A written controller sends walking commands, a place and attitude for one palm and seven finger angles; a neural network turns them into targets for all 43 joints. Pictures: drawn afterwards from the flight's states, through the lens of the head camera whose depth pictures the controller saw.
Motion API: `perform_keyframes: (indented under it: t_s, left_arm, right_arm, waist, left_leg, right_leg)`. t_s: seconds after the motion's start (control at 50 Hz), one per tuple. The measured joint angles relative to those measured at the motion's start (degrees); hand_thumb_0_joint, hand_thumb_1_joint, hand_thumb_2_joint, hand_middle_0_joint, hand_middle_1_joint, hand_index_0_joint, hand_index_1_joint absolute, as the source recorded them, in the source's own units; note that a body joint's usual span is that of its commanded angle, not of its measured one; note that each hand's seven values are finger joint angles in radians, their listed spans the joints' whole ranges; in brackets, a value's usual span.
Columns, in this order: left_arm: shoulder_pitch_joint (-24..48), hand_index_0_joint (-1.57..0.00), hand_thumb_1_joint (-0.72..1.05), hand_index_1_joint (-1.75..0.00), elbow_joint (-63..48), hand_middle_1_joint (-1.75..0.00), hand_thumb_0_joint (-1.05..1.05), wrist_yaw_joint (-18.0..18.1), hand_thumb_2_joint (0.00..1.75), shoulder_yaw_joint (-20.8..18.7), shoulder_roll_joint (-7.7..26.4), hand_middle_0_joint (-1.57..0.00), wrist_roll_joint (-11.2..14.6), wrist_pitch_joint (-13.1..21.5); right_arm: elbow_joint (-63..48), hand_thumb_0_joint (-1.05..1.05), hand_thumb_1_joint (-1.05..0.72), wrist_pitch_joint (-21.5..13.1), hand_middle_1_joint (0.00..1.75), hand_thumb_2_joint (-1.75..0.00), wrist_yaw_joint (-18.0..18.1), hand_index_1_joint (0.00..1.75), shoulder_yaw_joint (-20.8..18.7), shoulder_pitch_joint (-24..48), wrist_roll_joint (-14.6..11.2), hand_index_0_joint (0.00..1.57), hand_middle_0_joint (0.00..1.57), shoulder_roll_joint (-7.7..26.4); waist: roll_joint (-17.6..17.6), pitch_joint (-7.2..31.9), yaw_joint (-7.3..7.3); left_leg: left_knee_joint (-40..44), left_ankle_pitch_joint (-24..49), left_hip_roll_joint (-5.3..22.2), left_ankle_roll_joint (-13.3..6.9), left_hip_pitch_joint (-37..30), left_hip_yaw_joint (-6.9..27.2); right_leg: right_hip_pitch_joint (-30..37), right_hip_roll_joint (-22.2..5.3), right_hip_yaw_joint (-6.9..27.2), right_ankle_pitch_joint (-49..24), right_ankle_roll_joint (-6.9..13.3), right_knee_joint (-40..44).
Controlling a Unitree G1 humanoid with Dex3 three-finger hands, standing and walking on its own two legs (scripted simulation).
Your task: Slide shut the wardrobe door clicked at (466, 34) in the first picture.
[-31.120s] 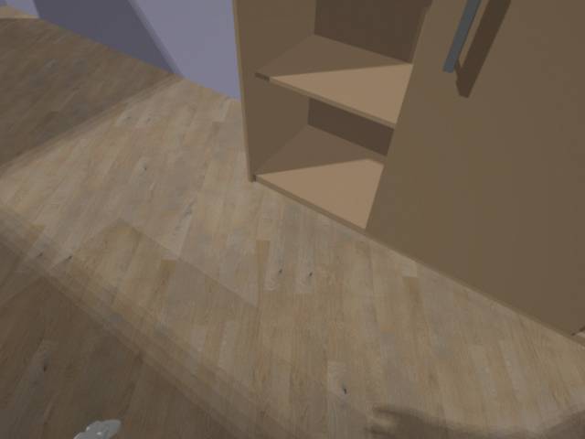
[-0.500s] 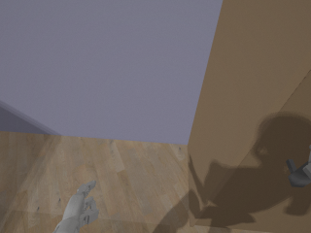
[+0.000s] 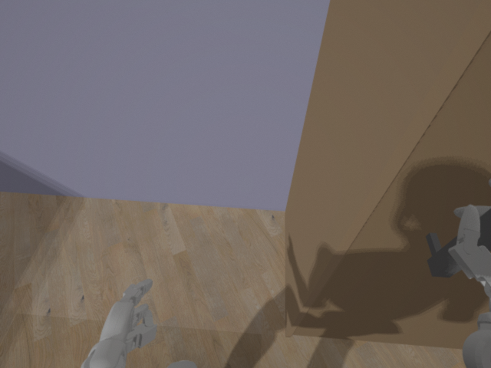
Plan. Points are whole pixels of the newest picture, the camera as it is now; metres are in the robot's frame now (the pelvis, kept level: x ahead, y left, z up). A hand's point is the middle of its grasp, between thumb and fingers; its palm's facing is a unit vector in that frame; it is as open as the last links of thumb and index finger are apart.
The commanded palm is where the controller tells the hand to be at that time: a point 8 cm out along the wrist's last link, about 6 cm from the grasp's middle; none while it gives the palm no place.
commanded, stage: stop walking and hold the door there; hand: right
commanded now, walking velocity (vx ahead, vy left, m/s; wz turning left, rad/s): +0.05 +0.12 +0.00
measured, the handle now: (485, 213) +0.27 -0.26 +0.18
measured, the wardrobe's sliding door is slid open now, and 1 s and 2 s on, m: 0.00 0.00 0.00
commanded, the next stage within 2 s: loosen the grip on the handle in 0.76 s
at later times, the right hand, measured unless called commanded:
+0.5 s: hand (464, 243) +0.24 -0.23 +0.17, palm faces +0.48 +0.87 -0.13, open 6.6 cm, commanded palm +0.18 -0.24 +0.18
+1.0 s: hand (490, 241) +0.23 -0.25 +0.18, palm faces +0.46 +0.88 -0.09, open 7.8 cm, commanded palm +0.17 -0.27 +0.18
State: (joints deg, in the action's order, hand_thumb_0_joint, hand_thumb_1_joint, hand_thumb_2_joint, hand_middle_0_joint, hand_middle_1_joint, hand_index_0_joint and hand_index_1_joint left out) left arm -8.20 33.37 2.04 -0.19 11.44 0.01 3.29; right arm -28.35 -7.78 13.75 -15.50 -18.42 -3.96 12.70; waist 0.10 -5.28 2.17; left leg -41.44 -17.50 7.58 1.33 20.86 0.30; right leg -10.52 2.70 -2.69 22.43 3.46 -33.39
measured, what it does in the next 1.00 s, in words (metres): steps on the spot: left foot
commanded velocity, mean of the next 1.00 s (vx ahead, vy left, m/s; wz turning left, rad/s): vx -0.02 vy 0.01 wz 0.00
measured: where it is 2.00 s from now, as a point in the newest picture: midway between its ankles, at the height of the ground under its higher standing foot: outside the picture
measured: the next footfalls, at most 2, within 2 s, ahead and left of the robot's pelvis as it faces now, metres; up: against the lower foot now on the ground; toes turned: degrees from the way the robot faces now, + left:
left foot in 0.08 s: +0.04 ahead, +0.15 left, +0.00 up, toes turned +1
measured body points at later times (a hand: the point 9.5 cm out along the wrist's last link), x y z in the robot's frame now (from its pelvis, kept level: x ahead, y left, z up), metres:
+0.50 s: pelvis +0.01 +0.00 +0.01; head +0.02 +0.00 +0.46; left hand +0.21 +0.21 -0.07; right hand +0.20 -0.27 +0.18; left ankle +0.00 +0.15 -0.73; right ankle -0.05 -0.08 -0.73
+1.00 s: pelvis -0.03 +0.03 +0.01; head -0.01 +0.02 +0.46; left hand +0.16 +0.23 -0.08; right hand +0.20 -0.30 +0.19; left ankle +0.00 +0.15 -0.72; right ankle -0.05 -0.08 -0.73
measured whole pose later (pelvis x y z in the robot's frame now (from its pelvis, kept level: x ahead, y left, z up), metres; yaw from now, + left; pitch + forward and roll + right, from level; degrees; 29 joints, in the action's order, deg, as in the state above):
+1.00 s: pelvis -0.03 +0.03 +0.01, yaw -2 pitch -1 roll +0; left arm -11.2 39.4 0.7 0.2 11.5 -1.5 9.1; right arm -10.2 -3.2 2.7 -19.0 -0.5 -10.6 17.2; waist 1.1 -2.5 6.3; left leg -30.2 -11.8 2.2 -1.0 15.7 -2.8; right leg -10.1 1.6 -0.3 15.7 0.5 -26.8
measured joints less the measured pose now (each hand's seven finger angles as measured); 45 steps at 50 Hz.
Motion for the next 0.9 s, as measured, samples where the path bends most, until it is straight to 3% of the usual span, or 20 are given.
perform_keyframes:
  t_s: [0.08, 0.14, 0.18, 0.26, 0.36, 0.46, 0.86, 0.88, 0.9]
  left_arm:
    - [-1.9, -0.2, 0.91, -0.3, 0.6, -0.3, 0.01, -0.9, 0.9, 1.6, -1.8, -0.2, -0.5, 1.1]
    - [-1.8, -0.21, 0.91, -0.3, 1.2, -0.3, 0.01, -0.9, 0.9, 2.3, -1.6, -0.2, -0.4, 0.5]
    - [-1.3, -0.21, 0.91, -0.3, 1.1, -0.3, 0.01, -0.8, 0.89, 2.3, -1.5, -0.2, -0.2, 0.2]
    - [-0.7, -0.21, 0.91, -0.3, 0.6, -0.3, 0.01, -0.1, 0.89, 1.9, -1.2, -0.2, -0.1, -0.5]
    - [-0.9, -0.21, 0.91, -0.3, -0.1, -0.3, 0.01, 0.1, 0.89, 1.9, -1.2, -0.2, -0.6, -0.5]
    - [-0.9, -0.21, 0.91, -0.3, -0.1, -0.3, 0.01, 0.0, 0.9, 1.6, -0.2, -0.2, -0.3, -0.9]
    - [-2.1, -0.21, 0.91, -0.3, 0.5, -0.3, 0.01, 0.6, 0.9, 0.6, 0.9, -0.2, 0.3, -2.3]
    - [-2.8, -0.21, 0.91, -0.3, 0.0, -0.3, 0.01, 0.7, 0.9, 0.2, 0.7, -0.2, 0.0, -1.4]
    - [-3.5, -0.2, 0.91, -0.3, 0.4, -0.3, 0.01, 0.6, 0.9, -0.8, 0.3, -0.2, -1.6, 0.4]
  right_arm:
    - [-0.1, -0.07, -0.71, 0.3, 1.4, -0.78, -0.1, 1.37, 1.2, -1.0, -0.4, 0.13, 0.46, -1.6]
    - [0.2, -0.07, -0.7, 0.3, 1.4, -0.78, -0.3, 1.36, 2.0, -1.6, -0.5, 0.15, 0.46, -2.6]
    - [-0.1, -0.06, -0.7, 0.7, 1.4, -0.78, -0.3, 1.36, 2.6, -1.6, -0.9, 0.16, 0.46, -2.7]
    - [0.1, -0.06, -0.71, 1.2, 1.4, -0.78, -0.6, 1.36, 3.3, -1.8, -0.8, 0.15, 0.46, -1.9]
    - [1.2, -0.06, -0.71, 1.5, 1.4, -0.78, -0.6, 1.36, 3.2, -2.2, -0.6, 0.15, 0.46, -1.4]
    - [2.3, -0.06, -0.7, 1.7, 1.4, -0.8, -0.8, 1.36, 2.7, -1.9, -0.6, 0.15, 0.46, -1.7]
    - [6.3, -0.08, -0.69, 2.3, 1.4, -0.78, -0.8, 1.35, 0.5, 0.3, -0.9, 0.17, 0.46, 0.0]
    - [7.3, -0.1, -0.66, 1.9, 1.4, -0.78, -2.9, 1.35, -0.4, 2.2, 1.3, 0.17, 0.46, 1.9]
    - [10.2, -0.11, -0.59, 1.4, 1.4, -0.76, -5.6, 1.36, -0.6, 7.1, 3.5, 0.19, 0.46, 5.5]
  waist:
    - [-0.2, 1.0, 0.42]
    - [-2.2, 1.4, 0.22]
    - [-2.3, 1.3, 0.23]
    - [-1.7, 1.4, 0.14]
    - [-0.2, 2.5, 0.07]
    - [-1.3, 3.6, -0.23]
    - [-1.9, 4.2, -1.15]
    - [-1.6, 3.7, -0.48]
    - [-1.2, 2.4, 1.31]
  left_leg:
    - [7.8, 1.9, -3.0, -1.3, -6.0, -2.9]
    - [13.1, 2.0, -4.1, 0.8, -8.8, -4.0]
    - [12.9, 2.9, -4.0, 0.3, -8.5, -3.7]
    - [11.2, 4.1, -3.8, -0.8, -7.7, -2.2]
    - [11.4, 3.9, -3.9, -2.0, -8.5, -1.4]
    - [16.4, 3.7, -4.7, 0.5, -10.8, -2.4]
    - [16.3, 4.1, -5.5, 0.5, -10.4, -2.0]
    - [15.8, 4.1, -5.6, 0.5, -9.7, -2.3]
    - [15.2, 4.2, -5.8, 0.0, -9.3, -2.8]
  right_leg:
    - [1.9, 0.1, 0.2, -1.0, -0.2, 2.8]
    - [1.5, -1.0, 1.1, -0.8, -0.9, 2.0]
    - [1.7, -0.9, 1.1, -1.3, -1.7, 2.5]
    - [3.5, -0.2, 0.7, -2.6, 0.0, 5.8]
    - [6.0, 0.7, 0.2, -4.5, 0.1, 9.8]
    - [4.8, -0.3, 1.1, -3.6, -0.6, 8.1]
    - [4.1, -1.0, 1.1, -3.9, -1.1, 7.3]
    - [3.0, -1.2, 1.4, -3.7, -1.0, 6.2]
    - [2.1, -1.5, 1.8, -3.7, -1.4, 5.0]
